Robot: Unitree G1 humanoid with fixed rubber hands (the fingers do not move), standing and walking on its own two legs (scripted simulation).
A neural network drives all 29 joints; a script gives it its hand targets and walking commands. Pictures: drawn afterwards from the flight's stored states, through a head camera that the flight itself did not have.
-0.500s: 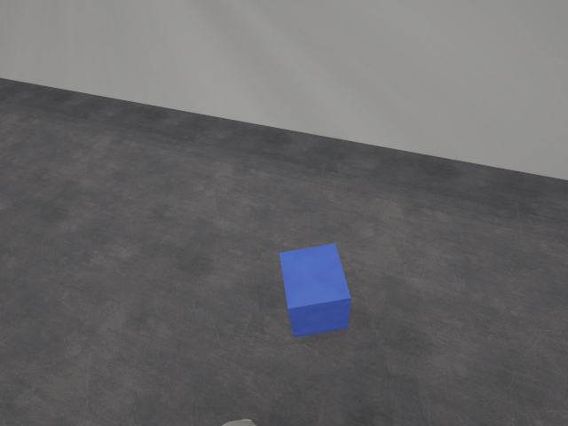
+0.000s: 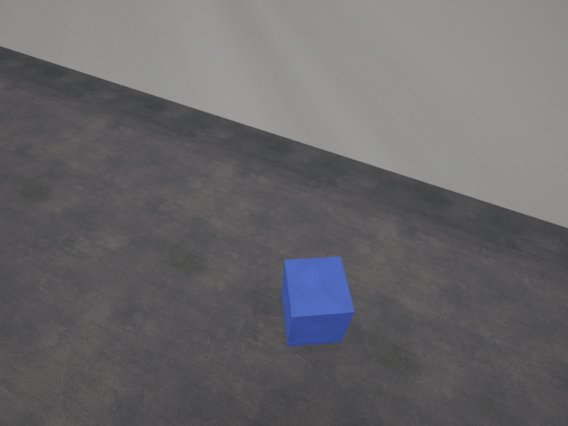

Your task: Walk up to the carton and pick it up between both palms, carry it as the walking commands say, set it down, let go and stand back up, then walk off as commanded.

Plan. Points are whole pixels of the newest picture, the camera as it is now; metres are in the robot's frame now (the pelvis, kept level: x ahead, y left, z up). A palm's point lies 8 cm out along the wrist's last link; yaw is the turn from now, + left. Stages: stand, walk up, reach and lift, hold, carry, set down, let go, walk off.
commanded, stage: walk up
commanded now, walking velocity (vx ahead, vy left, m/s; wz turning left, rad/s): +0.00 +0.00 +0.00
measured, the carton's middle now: (313, 302) +0.63 -0.11 -0.65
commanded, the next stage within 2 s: none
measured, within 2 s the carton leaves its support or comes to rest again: neither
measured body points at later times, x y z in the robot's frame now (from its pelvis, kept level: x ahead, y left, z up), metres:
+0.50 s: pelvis +0.00 -0.09 +0.00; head +0.01 -0.08 +0.45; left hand +0.04 +0.17 -0.15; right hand -0.04 -0.37 -0.14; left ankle +0.03 +0.11 -0.74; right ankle +0.00 -0.23 -0.73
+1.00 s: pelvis +0.15 -0.13 -0.01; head +0.19 -0.13 +0.44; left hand -0.01 +0.08 -0.14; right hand +0.35 -0.32 -0.14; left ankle +0.22 -0.04 -0.74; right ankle +0.00 -0.23 -0.74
